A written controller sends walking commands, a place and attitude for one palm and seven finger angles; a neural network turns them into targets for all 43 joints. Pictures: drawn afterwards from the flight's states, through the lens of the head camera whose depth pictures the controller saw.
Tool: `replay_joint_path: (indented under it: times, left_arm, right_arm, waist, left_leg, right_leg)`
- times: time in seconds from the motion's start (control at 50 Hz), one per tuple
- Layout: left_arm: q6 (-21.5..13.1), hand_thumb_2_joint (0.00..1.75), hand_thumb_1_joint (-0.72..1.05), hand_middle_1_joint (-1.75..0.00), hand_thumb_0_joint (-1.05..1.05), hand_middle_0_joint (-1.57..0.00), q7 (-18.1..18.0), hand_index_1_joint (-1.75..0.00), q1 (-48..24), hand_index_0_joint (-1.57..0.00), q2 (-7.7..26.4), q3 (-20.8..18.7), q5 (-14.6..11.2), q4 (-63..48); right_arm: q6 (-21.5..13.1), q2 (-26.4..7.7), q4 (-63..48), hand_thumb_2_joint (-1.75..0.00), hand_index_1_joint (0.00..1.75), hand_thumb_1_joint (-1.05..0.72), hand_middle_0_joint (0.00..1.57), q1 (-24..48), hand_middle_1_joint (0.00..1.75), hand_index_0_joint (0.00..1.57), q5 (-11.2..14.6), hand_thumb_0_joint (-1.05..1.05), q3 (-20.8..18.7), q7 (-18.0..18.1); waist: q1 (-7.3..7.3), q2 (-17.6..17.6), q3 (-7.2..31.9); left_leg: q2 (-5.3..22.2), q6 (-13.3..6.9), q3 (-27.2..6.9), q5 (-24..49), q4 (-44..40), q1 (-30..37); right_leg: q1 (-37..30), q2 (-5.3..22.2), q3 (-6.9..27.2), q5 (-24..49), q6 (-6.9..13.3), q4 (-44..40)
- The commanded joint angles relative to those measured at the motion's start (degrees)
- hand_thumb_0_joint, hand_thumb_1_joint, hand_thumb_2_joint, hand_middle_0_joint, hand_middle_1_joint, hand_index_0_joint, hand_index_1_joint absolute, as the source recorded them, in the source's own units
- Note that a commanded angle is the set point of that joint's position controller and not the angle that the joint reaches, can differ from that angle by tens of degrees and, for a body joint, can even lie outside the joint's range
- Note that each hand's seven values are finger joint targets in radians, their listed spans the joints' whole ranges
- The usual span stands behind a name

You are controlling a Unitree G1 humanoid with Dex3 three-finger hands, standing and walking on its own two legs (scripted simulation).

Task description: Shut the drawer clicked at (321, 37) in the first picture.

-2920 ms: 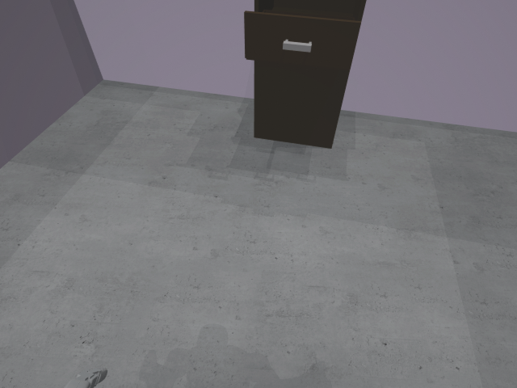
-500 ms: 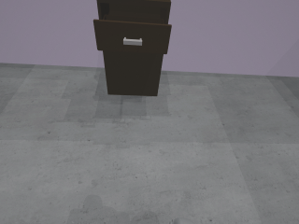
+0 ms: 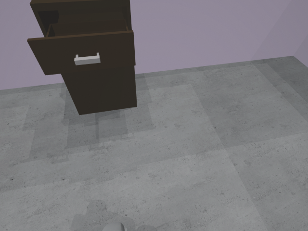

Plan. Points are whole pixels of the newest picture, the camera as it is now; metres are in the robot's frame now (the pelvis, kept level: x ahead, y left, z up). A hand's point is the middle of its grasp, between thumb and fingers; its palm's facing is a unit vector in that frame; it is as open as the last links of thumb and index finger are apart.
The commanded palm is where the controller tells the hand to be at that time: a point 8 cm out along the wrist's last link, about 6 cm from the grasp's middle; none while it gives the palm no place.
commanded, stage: walk to a spot facing it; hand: left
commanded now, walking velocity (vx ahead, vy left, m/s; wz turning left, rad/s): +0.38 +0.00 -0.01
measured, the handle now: (87, 57) +0.83 +0.33 -0.03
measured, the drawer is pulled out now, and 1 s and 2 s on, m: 0.29 0.29 0.29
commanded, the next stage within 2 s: turn to face it in 0.56 s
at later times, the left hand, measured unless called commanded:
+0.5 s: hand (75, 207) +0.22 +0.26 -0.17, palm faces -0.01 -0.99 -0.13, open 7.4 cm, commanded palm none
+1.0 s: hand (117, 140) +0.46 +0.16 -0.15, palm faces -0.13 -0.98 -0.17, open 7.4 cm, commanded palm none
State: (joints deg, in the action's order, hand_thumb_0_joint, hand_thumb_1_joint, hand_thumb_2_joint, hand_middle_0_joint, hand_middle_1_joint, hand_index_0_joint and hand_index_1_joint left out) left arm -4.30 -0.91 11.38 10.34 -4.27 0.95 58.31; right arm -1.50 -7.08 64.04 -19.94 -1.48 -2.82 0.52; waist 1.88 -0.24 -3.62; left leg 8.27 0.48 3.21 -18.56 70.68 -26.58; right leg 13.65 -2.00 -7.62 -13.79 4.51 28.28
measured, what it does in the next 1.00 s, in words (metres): walks ahead: left foot, then right foot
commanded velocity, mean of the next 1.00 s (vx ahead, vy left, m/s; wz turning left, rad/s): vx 0.13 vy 0.00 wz -0.03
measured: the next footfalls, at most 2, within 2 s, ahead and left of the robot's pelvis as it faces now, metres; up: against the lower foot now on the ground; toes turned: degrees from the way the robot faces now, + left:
left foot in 0.26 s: +0.25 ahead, +0.17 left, +0.00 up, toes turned +9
right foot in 0.78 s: +0.39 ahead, -0.09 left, +0.00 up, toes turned -21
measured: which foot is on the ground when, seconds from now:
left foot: up 0.00-0.24, down 0.26-0.78, up 0.80-1.00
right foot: down 0.00-0.28, up 0.30-0.76, down 0.78-1.00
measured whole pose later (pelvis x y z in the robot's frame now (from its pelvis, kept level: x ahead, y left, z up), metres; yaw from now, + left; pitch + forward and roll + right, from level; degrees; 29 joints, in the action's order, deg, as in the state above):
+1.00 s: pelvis +0.30 +0.02 +0.00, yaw -6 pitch -1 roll +0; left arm 0.0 -1.5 4.3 6.4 -1.7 1.5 55.4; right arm 2.9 -7.2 61.5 -18.1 -1.0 -2.7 0.4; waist 3.4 -1.1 -2.8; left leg 5.7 1.8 4.4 -26.7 62.6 -23.1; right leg 17.9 4.5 -14.7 -11.4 3.4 30.6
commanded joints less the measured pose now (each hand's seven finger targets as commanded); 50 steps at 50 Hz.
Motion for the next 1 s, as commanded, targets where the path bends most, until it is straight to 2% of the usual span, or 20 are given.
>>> replay_joint_path:
  times: [0.0,0.16,0.2,0.22,0.24,0.26,0.28,0.34,0.4,0.54,0.66,0.72,0.74,0.76,0.78,0.8,0.82,0.84,0.9,0.98]
  left_arm:
    - [-0.67,0.9,0.9,-0.3,0.0,-0.2,0.18,-0.3,5.56,-0.2,4.37,0.33,0.48,0.33]
    - [-0.25,0.9,0.9,-0.3,0.0,-0.2,0.5,-0.3,11.24,-0.2,7.73,-0.06,0.66,2.2]
    - [-0.02,0.9,0.9,-0.3,0.0,-0.2,0.6,-0.3,11.03,-0.2,8.3,-0.19,0.41,2.44]
    - [0.13,0.9,0.9,-0.3,0.0,-0.2,0.64,-0.3,10.39,-0.2,7.77,-0.18,0.19,2.23]
    - [0.18,0.9,0.9,-0.3,0.0,-0.2,0.97,-0.3,11.1,-0.2,5.62,0.08,-0.2,1.36]
    - [0.2,0.9,0.9,-0.3,0.0,-0.2,1.43,-0.3,11.02,-0.2,2.71,0.87,-0.62,-0.37]
    - [0.22,0.9,0.9,-0.3,0.0,-0.2,1.07,-0.3,7.45,-0.2,5.22,0.26,-0.03,-1.44]
    - [1.38,0.9,0.9,-0.3,0.0,-0.2,1.78,-0.3,6.03,-0.2,2.86,-0.14,0.48,0.28]
    - [3.54,0.9,0.9,-0.3,0.0,-0.2,1.87,-0.3,10.43,-0.2,0.57,-0.12,0.64,1.25]
    - [5.67,0.9,0.9,-0.3,0.0,-0.2,2.57,-0.3,3.36,-0.2,0.03,-0.73,0.66,-3.04]
    - [5.02,0.9,0.9,-0.3,0.0,-0.2,2.05,-0.3,-3.62,-0.2,0.26,-0.1,0.53,-5.92]
    - [3.5,0.9,0.9,-0.3,0.0,-0.2,0.93,-0.3,6.79,-0.2,1.97,0.07,0.97,-2.57]
    - [2.34,0.9,0.9,-0.3,0.0,-0.2,0.24,-0.3,11.26,-0.2,5.94,-0.46,1.29,-0.75]
    - [1.34,0.9,0.9,-0.3,0.0,-0.2,-0.25,-0.3,12.94,-0.2,10.42,-0.92,0.87,0.08]
    - [1.73,0.9,0.9,-0.3,0.0,-0.2,-0.27,-0.3,11.43,-0.2,11.1,-0.29,-0.29,-0.29]
    - [2.2,0.9,0.9,-0.3,0.0,-0.2,-0.67,-0.3,5.96,-0.2,9.34,0.2,-0.07,-1.16]
    - [2.35,0.9,0.9,-0.3,0.0,-0.2,-0.87,-0.3,3.01,-0.2,9.24,-0.13,0.13,-2.44]
    - [2.81,0.9,0.9,-0.3,0.0,-0.2,-1.1,-0.3,0.42,-0.2,8.43,-0.04,0.04,-3.31]
    - [3.71,0.9,0.9,-0.3,0.0,-0.2,-1.61,-0.3,-4.05,-0.2,6.89,0.07,0.17,-5.03]
    - [4.21,0.9,0.9,-0.3,0.0,-0.2,-1.68,-0.3,-3.51,-0.2,7.59,-0.58,0.66,-5.58]
  right_arm:
    - [0.13,-1.92,-3.18,-0.9,0.3,-0.9,0.2,-4.11,0.3,0.2,-0.05,0.0,-0.47,-0.6]
    - [-1.76,-4.08,-9.41,-0.9,0.3,-0.9,0.2,10.84,0.3,0.2,0.14,0.0,-0.32,-2.26]
    - [-2.25,-5.63,-8.43,-0.9,0.3,-0.9,0.2,8.16,0.3,0.2,-0.04,0.0,-0.7,-1.91]
    - [-2.62,-7.4,-6.49,-0.9,0.3,-0.9,0.2,1.97,0.3,0.2,-0.3,0.0,-1.17,-1.39]
    - [-3.1,-12.81,-4.45,-0.9,0.3,-0.9,0.2,-6.82,0.3,0.2,-0.93,0.0,-2.42,-0.71]
    - [-2.97,-19.62,-3.18,-0.9,0.3,-0.9,0.2,-13.92,0.3,0.2,-0.91,0.0,-3.79,-0.35]
    - [-2.27,-17.9,-3.31,-0.9,0.3,-0.9,0.2,-13.04,0.3,0.2,-0.45,0.0,-2.99,0.05]
    - [-3.16,-9.24,-6.15,-0.9,0.3,-0.9,0.2,-0.7,0.3,0.2,-0.18,0.0,-0.68,0.59]
    - [-3.99,-7.22,-5.94,-0.9,0.3,-0.9,0.2,0.98,0.3,0.2,0.34,0.0,-0.14,1.04]
    - [-3.11,-8.38,-5.61,-0.9,0.3,-0.9,0.2,-1.25,0.3,0.2,0.42,0.0,-0.69,1.45]
    - [-1.26,-9.05,-4.35,-0.9,0.3,-0.9,0.2,-3.89,0.3,0.2,-0.19,0.0,-1.47,1.21]
    - [-0.97,-8.85,-3.69,-0.9,0.3,-0.9,0.2,-2.13,0.3,0.2,0.4,0.0,-0.81,1.11]
    - [-1.03,-6.65,-3.49,-0.9,0.3,-0.9,0.2,-3.51,0.3,0.2,0.82,0.0,-0.28,0.69]
    - [-0.66,-2.41,-3.94,-0.9,0.3,-0.9,0.2,-6.91,0.3,0.2,1.76,0.0,0.55,0.39]
    - [0.74,-4.1,-4.05,-0.9,0.3,-0.9,0.2,-6.61,0.3,0.2,1.77,0.0,0.44,1.05]
    - [1.41,-2.06,-3.66,-0.9,0.3,-0.9,0.2,-5.29,0.3,0.2,1.63,0.0,0.57,1.04]
    - [1.98,-2.23,-3.95,-0.9,0.3,-0.9,0.2,-4.72,0.3,0.2,1.34,0.0,0.69,0.85]
    - [2.58,-4.03,-3.79,-0.9,0.3,-0.9,0.2,-4.09,0.3,0.2,1.11,0.0,0.19,0.85]
    - [3.71,-3.7,-3.68,-0.9,0.3,-0.9,0.2,-3.82,0.3,0.2,0.82,0.0,-0.28,0.27]
    - [4.28,-2.96,-5.58,-0.9,0.3,-0.9,0.2,-2.21,0.3,0.2,0.5,0.0,-0.62,-0.47]
  waist:
    - [0.9,5.51,-0.25]
    - [-3.6,6.71,-2.09]
    - [-1.47,3.8,-1.55]
    - [1.49,0.32,1.24]
    - [4.78,-9.12,7.25]
    - [5.95,-22.96,11.21]
    - [5.91,-14.27,8.73]
    - [0.51,-5.19,-1.53]
    - [-2.74,-6.48,0.29]
    - [-2.27,-7.12,-1.49]
    - [0.61,-7.53,-1.31]
    - [-4.53,-4.41,4.67]
    - [-6.2,3.29,9.74]
    - [-5.24,15.94,16.75]
    - [-4.41,11.35,16.78]
    - [-3.01,8.38,10.48]
    - [-3.0,12.81,9.93]
    - [-2.4,12.04,7.6]
    - [-0.48,5.62,4.4]
    - [-0.84,6.04,3.63]
  left_leg:
    - [2.06,1.59,0.28,4.82,-8.22,-2.31]
    - [-1.2,0.44,3.97,5.6,-32.67,0.58]
    - [-3.62,-0.1,6.51,5.96,-37.56,9.27]
    - [-4.49,-0.7,6.27,6.98,-41.26,19.09]
    - [4.63,-4.03,-6.12,6.1,-45.37,32.36]
    - [19.81,-9.91,-25.43,7.05,-52.89,39.24]
    - [21.18,-11.82,-27.95,3.77,-56.01,35.46]
    - [14.77,-6.81,-11.08,7.5,-58.62,19.18]
    - [11.52,-5.08,1.89,21.68,-57.54,17.13]
    - [11.23,-6.94,9.64,34.53,-55.78,21.95]
    - [12.48,-7.09,11.11,39.77,-49.06,24.11]
    - [9.65,-4.55,11.45,39.2,-37.27,20.31]
    - [5.23,-1.7,12.41,25.1,-26.87,13.98]
    - [-2.26,0.7,9.46,-12.31,-14.01,5.58]
    - [-2.56,0.48,1.68,-19.49,-9.44,8.25]
    - [-1.63,0.47,-0.18,-18.28,-7.54,6.32]
    - [-1.78,0.63,-0.91,-15.76,-4.58,3.87]
    - [-1.33,0.86,-1.66,-13.16,-2.19,3.12]
    - [-1.23,1.34,-0.69,-8.02,-3.93,4.38]
    - [-1.72,1.8,1.57,-7.65,-12.51,4.02]
  right_leg:
    - [3.99,14.87,10.46,10.84,5.51,-16.96]
    - [-4.56,15.92,11.9,8.33,4.66,-13.82]
    - [-2.46,14.88,11.0,12.58,3.74,-8.61]
    - [0.4,12.17,8.55,16.49,2.43,0.35]
    - [8.52,7.16,4.59,11.13,-0.62,16.16]
    - [20.15,0.79,0.9,-18.23,-2.87,35.66]
    - [23.16,2.87,6.87,-18.74,-1.8,43.15]
    - [21.94,8.36,8.6,-5.23,-2.22,45.77]
    - [19.04,8.35,7.26,-0.65,-3.99,43.94]
    - [24.4,8.96,3.38,3.92,-6.38,31.05]
    - [16.02,6.11,0.3,0.84,-4.51,14.29]
    - [-2.32,4.33,-0.37,10.03,-3.5,2.87]
    - [-13.16,10.8,5.54,26.49,-2.26,0.03]
    - [-20.9,25.56,20.88,45.8,4.18,-1.93]
    - [-14.63,27.11,18.85,43.78,7.83,-5.65]
    - [-8.46,25.95,15.04,32.98,7.67,-8.13]
    - [-6.59,25.24,16.4,26.75,6.68,-9.67]
    - [-3.34,25.17,14.87,19.52,6.08,-11.51]
    - [4.24,22.93,6.16,8.81,3.45,-13.2]
    - [3.94,23.23,2.6,0.97,2.74,-14.03]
